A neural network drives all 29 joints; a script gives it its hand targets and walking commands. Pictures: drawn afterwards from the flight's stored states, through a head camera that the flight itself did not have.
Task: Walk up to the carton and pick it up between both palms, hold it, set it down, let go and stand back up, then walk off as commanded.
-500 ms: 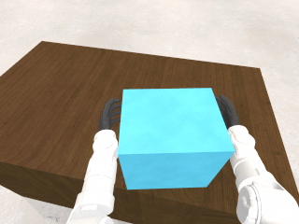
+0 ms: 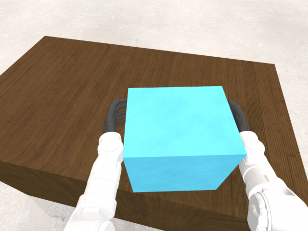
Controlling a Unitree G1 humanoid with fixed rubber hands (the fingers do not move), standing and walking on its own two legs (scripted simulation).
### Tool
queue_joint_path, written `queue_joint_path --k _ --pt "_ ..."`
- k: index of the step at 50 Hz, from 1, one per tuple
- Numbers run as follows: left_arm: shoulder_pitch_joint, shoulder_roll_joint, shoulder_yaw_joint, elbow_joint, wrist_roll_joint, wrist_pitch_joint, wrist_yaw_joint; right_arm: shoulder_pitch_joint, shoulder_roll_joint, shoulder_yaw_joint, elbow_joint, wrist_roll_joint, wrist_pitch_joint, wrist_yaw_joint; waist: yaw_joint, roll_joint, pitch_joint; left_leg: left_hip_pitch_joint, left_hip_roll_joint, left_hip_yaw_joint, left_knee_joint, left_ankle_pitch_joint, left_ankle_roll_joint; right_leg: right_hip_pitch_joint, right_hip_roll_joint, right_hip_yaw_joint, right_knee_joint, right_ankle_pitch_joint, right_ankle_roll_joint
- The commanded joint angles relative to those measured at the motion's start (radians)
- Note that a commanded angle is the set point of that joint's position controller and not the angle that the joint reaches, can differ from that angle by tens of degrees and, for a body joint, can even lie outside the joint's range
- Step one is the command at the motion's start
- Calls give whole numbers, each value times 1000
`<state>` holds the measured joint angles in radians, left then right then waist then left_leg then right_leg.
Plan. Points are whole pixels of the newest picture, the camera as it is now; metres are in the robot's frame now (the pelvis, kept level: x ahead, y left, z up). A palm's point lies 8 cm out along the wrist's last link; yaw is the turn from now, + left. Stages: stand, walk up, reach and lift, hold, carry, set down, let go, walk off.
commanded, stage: set down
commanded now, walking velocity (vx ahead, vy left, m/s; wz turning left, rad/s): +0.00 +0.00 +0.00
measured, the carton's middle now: (175, 142) +0.37 -0.01 +0.01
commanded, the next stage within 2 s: none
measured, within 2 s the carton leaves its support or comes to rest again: neither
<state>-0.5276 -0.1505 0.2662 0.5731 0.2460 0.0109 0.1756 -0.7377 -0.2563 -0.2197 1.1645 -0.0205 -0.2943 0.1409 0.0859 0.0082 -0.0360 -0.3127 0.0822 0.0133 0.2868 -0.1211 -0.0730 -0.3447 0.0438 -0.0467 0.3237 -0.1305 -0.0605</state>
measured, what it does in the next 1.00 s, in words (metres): stands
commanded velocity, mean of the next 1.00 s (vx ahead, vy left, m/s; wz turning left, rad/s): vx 0.00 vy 0.00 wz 0.00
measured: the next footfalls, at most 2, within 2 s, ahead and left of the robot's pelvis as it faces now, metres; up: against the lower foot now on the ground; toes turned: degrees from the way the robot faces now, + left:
none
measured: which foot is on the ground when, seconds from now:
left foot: down 0.00-1.00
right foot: down 0.00-1.00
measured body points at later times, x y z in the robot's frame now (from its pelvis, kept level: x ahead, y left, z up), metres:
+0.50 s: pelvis +0.00 +0.00 -0.01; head +0.07 -0.02 +0.43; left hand +0.37 +0.19 +0.03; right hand +0.45 -0.23 +0.04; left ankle +0.00 +0.17 -0.75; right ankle +0.01 -0.08 -0.75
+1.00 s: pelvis -0.02 +0.00 -0.01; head +0.01 -0.01 +0.44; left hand +0.31 +0.18 +0.02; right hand +0.35 -0.26 +0.02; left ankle +0.00 +0.17 -0.75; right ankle +0.01 -0.08 -0.75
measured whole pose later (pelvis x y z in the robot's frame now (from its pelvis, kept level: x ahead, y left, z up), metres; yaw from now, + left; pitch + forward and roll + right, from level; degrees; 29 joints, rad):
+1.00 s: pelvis -0.02 +0.00 -0.01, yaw -1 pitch +8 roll +0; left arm -0.28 0.00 0.05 0.48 -0.03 0.01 0.22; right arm -0.47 -0.52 0.11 1.01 0.44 -0.27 0.26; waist 0.08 0.02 -0.08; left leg -0.40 0.08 0.00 0.43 -0.16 -0.07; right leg -0.42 0.05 -0.03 0.44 -0.15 -0.06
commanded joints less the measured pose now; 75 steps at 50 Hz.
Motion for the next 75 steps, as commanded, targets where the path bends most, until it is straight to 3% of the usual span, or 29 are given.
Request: queue_joint_path --k 1,8,12,14,19,21,23,24,25,26,27,28,32,34,35,39,41,42,44,46,47,48,50,54,58,64,68,72,75 --pt "-331 -32 -163 -63 -83 -41 44 -389 -112 135 -63 135 -20 -22 -4 -91 -450 44 -62 54 39 136 68 181 0 21 8 289 80" --pt "-355 102 -165 -7 -187 -99 89 -487 -304 232 -128 311 -52 -46 53 -97 -770 -28 -59 62 148 271 35 205 25 55 89 437 64" --pt "-314 115 -152 -31 -195 -109 73 -469 -358 267 -58 356 -51 -31 53 -89 -784 6 -52 60 170 331 19 200 42 48 103 476 57" --pt "-314 151 -132 -38 -210 -116 66 -478 -376 284 -57 372 -40 -27 61 -124 -766 -4 -49 64 173 325 24 200 41 54 106 470 61" --pt "-316 183 -133 10 -235 -114 47 -482 -372 346 11 417 -4 -4 55 -159 -626 -93 -62 61 156 239 35 212 31 64 104 408 69" --pt "-232 183 -153 -35 -244 -112 31 -394 -401 360 9 443 -6 7 26 -162 -650 -66 -64 52 158 294 34 255 27 72 113 534 75" --pt "-223 201 -144 -6 -259 -122 22 -384 -390 385 -18 452 -8 20 39 -180 -647 -117 -66 55 159 260 48 271 18 90 113 487 81" --pt "-219 221 -134 -49 -260 -125 17 -378 -398 392 -79 460 -21 21 36 -177 -673 -119 -71 54 168 282 50 305 10 103 125 543 94" --pt "-216 203 -152 -41 -258 -126 14 -355 -411 371 -58 462 -25 26 7 -152 -664 -115 -73 45 161 273 45 305 18 94 125 537 91" --pt "-224 231 -133 -22 -261 -128 14 -370 -413 371 -72 473 -25 30 29 -165 -662 -125 -73 42 157 260 48 299 15 99 122 510 92" --pt "-205 213 -158 -39 -264 -121 9 -351 -426 373 -49 485 -28 37 13 -139 -639 -104 -74 41 155 279 47 300 16 91 119 525 93" --pt "-214 210 -172 -70 -271 -125 7 -337 -435 355 -70 480 -33 43 -7 -137 -632 -109 -75 31 153 249 45 293 18 88 120 490 97" --pt "-225 217 -186 -103 -281 -128 16 -322 -448 324 -112 476 -42 61 -13 -112 -610 -99 -71 19 148 168 46 218 13 89 106 330 96" --pt "-179 232 -198 -149 -289 -123 20 -269 -451 323 -153 486 -45 66 -10 -97 -611 -81 -73 18 153 176 43 228 14 88 111 324 92" --pt "-208 240 -193 -123 -292 -123 22 -304 -456 322 -178 483 -47 73 10 -111 -605 -85 -78 21 154 159 45 206 17 80 108 291 88" --pt "-48 209 -197 -181 -264 -77 26 -138 -488 308 -173 492 -30 93 -10 -88 -527 -7 -70 2 139 179 44 231 28 76 87 273 75" --pt "-79 214 -187 -176 -264 -54 27 -171 -467 315 -207 481 -19 95 1 -136 -480 -32 -69 7 133 124 57 214 20 93 70 174 78" --pt "-24 190 -206 -197 -256 -45 30 -106 -485 294 -196 477 -16 104 -13 -114 -426 -13 -69 4 117 116 54 220 20 88 59 151 71" --pt "-67 211 -200 -218 -264 -41 37 -136 -470 288 -233 469 -9 110 6 -141 -425 -26 -71 5 110 66 63 200 14 97 50 58 62" --pt "7 187 -229 -293 -278 -35 43 -73 -481 285 -316 480 -19 118 -4 -156 -448 -6 -71 -2 116 86 59 237 12 97 54 88 60" --pt "-65 228 -202 -282 -268 -39 52 -116 -491 270 -323 469 -14 119 13 -147 -431 -27 -76 9 109 31 62 202 7 107 49 17 60" --pt "-23 200 -224 -301 -271 -33 56 -71 -498 245 -301 457 -16 124 -22 -137 -432 -14 -70 -3 111 29 58 194 10 99 48 -3 55" --pt "-73 214 -211 -275 -279 -21 62 -111 -474 246 -297 452 8 129 -8 -148 -392 -39 -74 8 108 -24 66 165 -4 121 33 -77 52" --pt "-40 217 -239 -309 -288 -8 74 -43 -475 214 -308 457 28 146 -20 -132 -381 -37 -73 -1 111 -90 66 150 -16 134 29 -177 40" --pt "110 188 -241 -366 -255 33 68 121 -487 233 -287 469 40 157 -38 -81 -332 31 -74 -12 98 -19 56 183 -8 118 22 -38 31" --pt "116 205 -228 -372 -242 36 60 110 -494 202 -380 462 16 154 -36 -104 -302 -24 -89 5 91 -14 61 229 -14 122 33 26 36" --pt "283 169 -244 -501 -228 8 57 280 -533 211 -405 482 -21 161 -62 -108 -324 68 -83 -4 101 137 46 272 0 89 59 300 37" --pt "444 148 -243 -493 -212 -6 47 430 -539 242 -410 507 -47 166 -57 -134 -250 128 -83 -7 93 168 50 267 -1 88 30 330 30" --pt "438 134 -283 -537 -225 -20 51 415 -559 217 -456 513 -69 173 -74 -128 -255 117 -80 -7 95 133 48 226 8 79 33 280 21"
